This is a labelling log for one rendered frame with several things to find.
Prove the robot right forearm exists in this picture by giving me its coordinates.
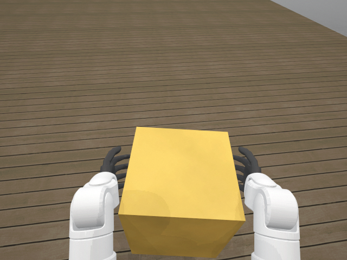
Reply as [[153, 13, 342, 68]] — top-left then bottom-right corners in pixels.
[[244, 173, 300, 260]]

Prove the robot left forearm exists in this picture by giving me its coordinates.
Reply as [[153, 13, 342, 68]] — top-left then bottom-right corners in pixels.
[[69, 172, 119, 260]]

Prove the robot right hand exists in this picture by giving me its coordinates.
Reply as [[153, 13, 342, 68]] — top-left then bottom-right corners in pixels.
[[233, 147, 261, 192]]

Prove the robot left hand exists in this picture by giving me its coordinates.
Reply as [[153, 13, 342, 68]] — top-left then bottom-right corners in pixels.
[[100, 146, 131, 189]]

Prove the carton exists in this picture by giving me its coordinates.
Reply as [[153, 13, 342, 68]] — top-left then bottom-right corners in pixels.
[[118, 127, 246, 258]]

